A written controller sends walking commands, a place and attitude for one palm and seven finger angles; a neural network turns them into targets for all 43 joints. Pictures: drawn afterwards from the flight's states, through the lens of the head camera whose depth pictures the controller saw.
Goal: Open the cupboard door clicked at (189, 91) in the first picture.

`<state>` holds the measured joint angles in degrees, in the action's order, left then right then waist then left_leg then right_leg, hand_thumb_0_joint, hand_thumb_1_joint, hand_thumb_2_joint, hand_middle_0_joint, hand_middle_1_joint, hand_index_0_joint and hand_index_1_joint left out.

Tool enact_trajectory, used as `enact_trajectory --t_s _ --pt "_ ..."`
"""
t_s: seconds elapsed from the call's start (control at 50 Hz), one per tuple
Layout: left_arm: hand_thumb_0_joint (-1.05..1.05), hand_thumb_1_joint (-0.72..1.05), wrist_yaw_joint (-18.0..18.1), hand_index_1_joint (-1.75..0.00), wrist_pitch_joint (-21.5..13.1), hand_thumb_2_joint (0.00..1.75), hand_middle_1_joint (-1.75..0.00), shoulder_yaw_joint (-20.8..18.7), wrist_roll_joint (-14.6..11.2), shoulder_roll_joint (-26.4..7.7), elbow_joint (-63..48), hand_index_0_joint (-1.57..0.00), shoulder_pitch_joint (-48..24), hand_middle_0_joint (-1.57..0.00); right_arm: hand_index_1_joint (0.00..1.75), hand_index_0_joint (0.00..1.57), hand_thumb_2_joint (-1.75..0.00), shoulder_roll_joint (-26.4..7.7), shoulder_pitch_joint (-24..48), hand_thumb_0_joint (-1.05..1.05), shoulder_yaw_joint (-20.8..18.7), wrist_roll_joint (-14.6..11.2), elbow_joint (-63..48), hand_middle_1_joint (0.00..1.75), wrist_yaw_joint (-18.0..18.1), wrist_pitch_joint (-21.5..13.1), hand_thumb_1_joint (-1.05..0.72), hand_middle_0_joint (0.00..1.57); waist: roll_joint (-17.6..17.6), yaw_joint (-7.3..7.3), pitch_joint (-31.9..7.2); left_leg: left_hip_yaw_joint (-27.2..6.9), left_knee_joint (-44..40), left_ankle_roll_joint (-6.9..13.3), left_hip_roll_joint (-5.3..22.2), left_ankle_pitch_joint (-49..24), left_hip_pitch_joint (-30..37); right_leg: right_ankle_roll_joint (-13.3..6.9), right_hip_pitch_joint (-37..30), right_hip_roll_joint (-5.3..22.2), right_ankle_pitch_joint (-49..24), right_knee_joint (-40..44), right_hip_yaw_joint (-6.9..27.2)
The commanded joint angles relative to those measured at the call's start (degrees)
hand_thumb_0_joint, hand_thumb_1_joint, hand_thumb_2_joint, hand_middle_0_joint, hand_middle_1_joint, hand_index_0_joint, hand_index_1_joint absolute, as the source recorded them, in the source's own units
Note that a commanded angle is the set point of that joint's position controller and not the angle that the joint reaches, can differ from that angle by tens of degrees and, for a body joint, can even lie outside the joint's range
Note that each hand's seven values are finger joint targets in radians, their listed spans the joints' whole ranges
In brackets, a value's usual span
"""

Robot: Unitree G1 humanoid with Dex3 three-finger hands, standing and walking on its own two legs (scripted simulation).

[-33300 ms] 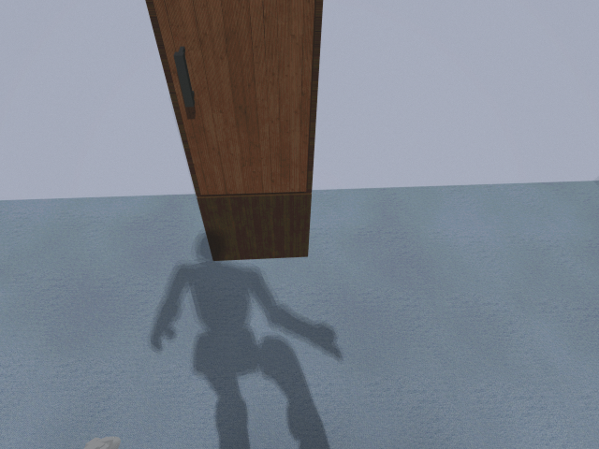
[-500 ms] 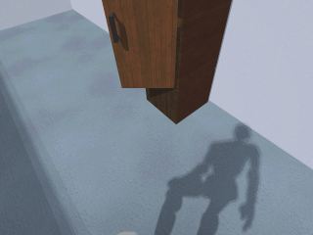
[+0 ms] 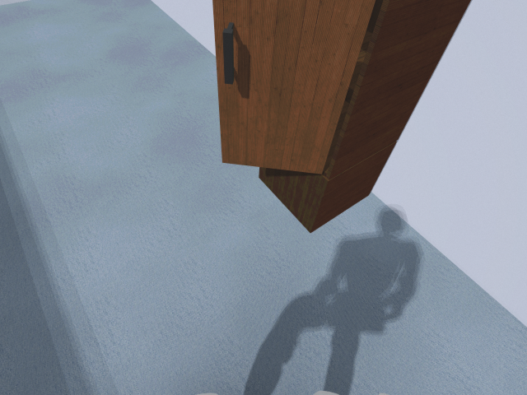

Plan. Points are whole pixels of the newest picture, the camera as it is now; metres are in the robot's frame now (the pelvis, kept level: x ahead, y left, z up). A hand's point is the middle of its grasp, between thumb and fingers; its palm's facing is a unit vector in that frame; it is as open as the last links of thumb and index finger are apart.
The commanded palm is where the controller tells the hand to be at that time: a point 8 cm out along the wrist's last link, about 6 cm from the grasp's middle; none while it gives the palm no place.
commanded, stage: take the last steps up to it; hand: left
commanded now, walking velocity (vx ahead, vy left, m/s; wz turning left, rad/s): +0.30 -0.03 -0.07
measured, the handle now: (230, 53) +0.84 +0.16 +0.06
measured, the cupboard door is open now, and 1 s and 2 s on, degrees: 48 48 48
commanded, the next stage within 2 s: come to a stop and stand still in 0.54 s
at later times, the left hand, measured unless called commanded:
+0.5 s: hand (217, 305) +0.29 +0.11 -0.16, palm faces -0.08 -0.98 -0.16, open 7.4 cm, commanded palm none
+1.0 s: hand (195, 327) +0.25 +0.15 -0.18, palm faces +0.03 -0.99 -0.16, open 7.3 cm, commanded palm none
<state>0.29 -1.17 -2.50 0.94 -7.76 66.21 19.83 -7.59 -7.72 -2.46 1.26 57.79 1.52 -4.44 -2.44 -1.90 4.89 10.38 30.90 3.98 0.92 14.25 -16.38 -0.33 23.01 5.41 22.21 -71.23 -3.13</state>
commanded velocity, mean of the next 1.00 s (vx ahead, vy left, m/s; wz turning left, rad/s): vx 0.05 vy -0.03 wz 0.00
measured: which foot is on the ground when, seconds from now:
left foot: down 0.00-0.44, up 0.46-0.76, down 0.78-1.00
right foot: up 0.00-0.40, down 0.42-0.90, up 0.92-1.00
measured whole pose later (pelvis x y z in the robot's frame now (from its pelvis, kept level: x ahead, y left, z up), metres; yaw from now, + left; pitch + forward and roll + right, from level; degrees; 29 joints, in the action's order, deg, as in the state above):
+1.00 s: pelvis +0.25 -0.02 +0.00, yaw -2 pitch +1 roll +0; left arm 1.5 2.6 -1.4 0.5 -9.1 61.9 14.6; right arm -7.4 -5.1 -1.3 0.8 58.2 3.0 0.4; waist -2.0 -1.8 5.0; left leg 7.0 29.1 2.6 1.9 11.3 -18.6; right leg 0.7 15.8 2.6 29.5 -44.6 -3.5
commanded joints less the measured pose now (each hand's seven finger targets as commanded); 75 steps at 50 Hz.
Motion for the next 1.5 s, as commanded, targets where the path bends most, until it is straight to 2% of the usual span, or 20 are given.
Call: enact_trajectory --t_s 0.0,0.28,0.36,0.38,0.4,0.42,0.46,0.56,0.66,0.72,0.76,0.84,0.92,1.04,1.14,1.18,1.22,1.3,1.38,1.48 --pt "0.00 0.90 -0.54 -0.30 -0.13 0.90 -0.30 -0.73 0.61 -0.59 -4.64 -0.20 2.06 -0.20 0.30 0.20 -0.90 -6.55 -11.87 0.00 -0.40 0.09 2.03 0.30 0.42 -0.53 -0.90 0.20 6.77 1.10 -1.97 -11.87 -19.09 4.58 16.68 -17.04 4.90 0.50 7.80 2.68 -6.00 1.81 3.20" --pt "0.00 0.90 -1.42 -0.30 -0.10 0.90 -0.30 -0.17 0.43 -3.44 -12.97 -0.20 -17.35 -0.20 0.30 0.20 -0.90 -7.52 -21.27 0.00 -0.22 0.94 5.43 0.30 0.14 0.48 -0.90 0.20 6.73 4.81 1.77 -8.44 -17.18 4.38 15.55 -26.75 14.73 -0.37 8.60 0.43 -10.11 31.17 -2.13" --pt "0.00 0.90 -1.22 -0.30 -1.04 0.90 -0.30 -0.50 0.39 -4.75 -10.67 -0.20 -9.64 -0.20 0.30 0.20 -0.90 -7.91 -21.04 0.00 -0.15 0.57 6.52 0.30 0.20 1.03 -0.90 0.20 7.31 1.21 -3.81 -5.56 -6.05 1.99 12.77 -33.19 14.61 -2.09 -7.13 -3.95 -11.21 41.59 -5.55" --pt "0.00 0.90 -0.90 -0.30 -1.61 0.90 -0.30 -1.23 0.42 -7.08 -8.39 -0.20 -2.68 -0.20 0.30 0.20 -0.90 -7.57 -19.73 0.00 -0.16 -0.06 6.30 0.30 -0.06 0.96 -0.90 0.20 4.83 -1.98 -7.12 -4.32 2.20 0.39 10.67 -30.47 7.61 -3.23 -20.15 -2.65 -15.90 43.30 -2.99" --pt "0.00 0.90 -0.25 -0.30 -2.41 0.90 -0.30 -2.68 0.64 -11.52 -5.79 -0.20 6.06 -0.20 0.30 0.20 -0.90 -5.46 -19.04 0.00 0.04 -0.78 5.13 0.30 -0.41 0.65 -0.90 0.20 -4.04 -5.00 -13.70 -0.37 15.14 -2.21 5.58 -16.05 -5.89 -7.50 -36.31 9.16 -27.04 43.28 10.50" --pt "0.00 0.90 0.03 -0.30 -2.37 0.90 -0.30 -3.34 -0.16 -15.67 -4.24 -0.20 9.91 -0.20 0.30 0.20 -0.90 -4.32 -19.73 0.00 0.19 -1.17 4.19 0.30 -0.22 0.82 -0.90 0.20 -12.42 -4.76 -16.42 -0.96 33.02 -4.55 -0.84 21.41 -15.40 -14.48 -42.42 21.48 -40.68 48.00 24.56" --pt "0.00 0.90 0.89 -0.30 -2.65 0.90 -0.30 -2.34 -0.43 -11.74 -5.13 -0.20 3.79 -0.20 0.30 0.20 -0.90 -4.09 -13.56 0.00 -0.28 -1.10 3.66 0.30 -0.27 1.47 -0.90 0.20 -7.48 -3.16 -10.07 -9.60 39.89 -4.23 3.38 16.07 -18.69 -13.65 -31.59 17.81 -43.88 50.27 18.08" --pt "0.00 0.90 1.18 -0.30 -3.24 0.90 -0.30 -0.58 0.15 -3.47 -7.10 -0.20 -3.67 -0.20 0.30 0.20 -0.90 0.33 -15.51 0.00 -0.12 0.03 5.22 0.30 -0.85 3.96 -0.90 0.20 -3.47 3.35 -3.91 -7.85 26.84 -5.76 5.19 6.07 -9.11 -8.61 -12.63 10.84 -33.84 56.70 1.81" --pt "0.00 0.90 0.94 -0.30 -2.92 0.90 -0.30 -0.33 0.15 -6.03 -5.81 -0.20 -4.32 -0.20 0.30 0.20 -0.90 0.32 -11.02 0.00 0.61 -0.29 4.06 0.30 -1.13 3.84 -0.90 0.20 -3.30 2.73 -3.28 -5.95 10.07 -6.34 2.95 3.40 -4.51 -9.20 -12.95 9.78 -35.71 54.98 0.85" --pt "0.00 0.90 1.40 -0.30 -1.86 0.90 -0.30 0.17 -0.41 -6.60 -5.09 -0.20 -5.54 -0.20 0.30 0.20 -0.90 -1.80 -12.09 0.00 0.99 -0.28 5.12 0.30 -0.77 3.68 -0.90 0.20 -2.04 4.12 -4.07 -6.50 -4.19 -6.41 1.98 -11.58 7.57 -5.29 -8.87 6.70 -32.11 48.57 -1.06" --pt "0.00 0.90 1.89 -0.30 -0.90 0.90 -0.30 0.71 -0.90 -4.78 -4.95 -0.20 -2.21 -0.20 0.30 0.20 -0.90 -7.96 -12.62 0.00 0.31 -0.24 4.46 0.30 0.00 2.80 -0.90 0.20 7.13 2.95 -7.99 -14.32 -4.44 -2.23 11.01 -39.58 12.63 -0.54 -8.48 1.83 -18.19 44.14 -2.69" --pt "0.00 0.90 2.03 -0.30 1.62 0.90 -0.30 0.81 -0.53 -5.79 -4.18 -0.20 -0.03 -0.20 0.30 0.20 -0.90 -9.92 -6.69 0.00 -0.08 -0.92 2.60 0.30 1.45 4.12 -0.90 0.20 13.69 1.84 -3.44 -16.71 -9.10 1.97 13.69 -35.70 6.06 0.99 -10.54 -0.10 -4.70 42.39 -1.98" --pt "0.00 0.90 1.62 -0.30 3.35 0.90 -0.30 -0.24 -0.17 -7.03 -6.71 -0.20 -0.19 -0.20 0.30 0.20 -0.90 -13.21 -8.36 0.00 -1.88 -0.43 1.11 0.30 2.52 4.98 -0.90 0.20 13.42 3.36 -8.38 -19.96 -9.79 7.55 19.85 -44.89 11.94 0.80 -2.71 -1.86 10.51 23.24 1.10" --pt "0.00 0.90 1.35 -0.30 3.95 0.90 -0.30 -1.40 -0.07 -5.05 -9.81 -0.20 -2.80 -0.20 0.30 0.20 -0.90 -13.42 -4.42 0.00 -2.73 0.24 -1.46 0.30 2.24 5.48 -0.90 0.20 8.41 2.71 -11.55 -17.43 -9.14 7.86 19.28 -32.76 9.51 1.28 0.20 -3.19 8.61 15.66 3.46" --pt "0.00 0.90 1.09 -0.30 2.79 0.90 -0.30 -1.28 0.30 -4.75 -7.93 -0.20 3.90 -0.20 0.30 0.20 -0.90 -11.38 -1.59 0.00 -2.65 0.05 -1.93 0.30 0.70 6.04 -0.90 0.20 6.66 -0.54 -10.66 -13.26 -7.13 0.96 11.61 -1.02 -2.56 0.95 -16.84 -3.49 -6.94 44.62 -0.48" --pt "0.00 0.90 1.59 -0.30 1.38 0.90 -0.30 -1.39 0.94 -11.39 -8.67 -0.20 0.49 -0.20 0.30 0.20 -0.90 -4.37 -1.87 0.00 -1.11 -0.65 -3.13 0.30 -0.54 6.66 -0.90 0.20 -14.66 0.59 -4.35 -6.92 3.75 -5.52 0.88 12.76 -9.31 -4.80 -10.97 12.19 5.52 60.87 19.48" --pt "0.00 0.90 1.45 -0.30 1.10 0.90 -0.30 -0.76 0.81 -13.24 -10.91 -0.20 -5.87 -0.20 0.30 0.20 -0.90 -6.35 -1.17 0.00 -1.41 -0.03 -2.64 0.30 -1.78 6.78 -0.90 0.20 -6.11 1.32 -1.38 -8.95 11.25 -5.18 1.03 12.35 -4.24 -8.28 -0.27 14.30 14.36 63.25 18.65" --pt "0.00 0.90 1.30 -0.30 -0.02 0.90 -0.30 -0.68 0.36 -10.65 -9.52 -0.20 -5.91 -0.20 0.30 0.20 -0.90 -7.23 -4.61 0.00 -1.24 0.12 0.49 0.30 -1.61 6.55 -0.90 0.20 -8.08 1.53 3.24 -10.07 15.63 -5.44 1.33 7.14 -9.94 -7.32 -8.91 11.60 -9.81 59.14 14.25" --pt "0.00 0.90 1.70 -0.30 -0.60 0.90 -0.30 -1.63 0.43 -12.18 -8.05 -0.20 -1.15 -0.20 0.30 0.20 -0.90 -7.49 -4.46 0.00 -0.92 -0.53 0.34 0.30 -1.19 5.79 -0.90 0.20 -4.75 -0.93 -1.88 -9.11 12.06 -6.44 0.61 9.97 -10.79 -9.37 -21.28 13.77 -34.26 52.98 12.44" --pt "0.00 0.90 1.98 -0.30 0.11 0.90 -0.30 -1.78 0.18 -12.36 -6.66 -0.20 -2.01 -0.20 0.30 0.20 -0.90 -6.16 -6.94 0.00 -0.29 -0.88 1.05 0.30 -0.44 5.47 -0.90 0.20 -6.86 0.15 -5.70 -7.23 -2.74 -6.32 -1.05 3.64 -0.32 -7.68 -20.91 11.28 -41.92 46.96 9.01"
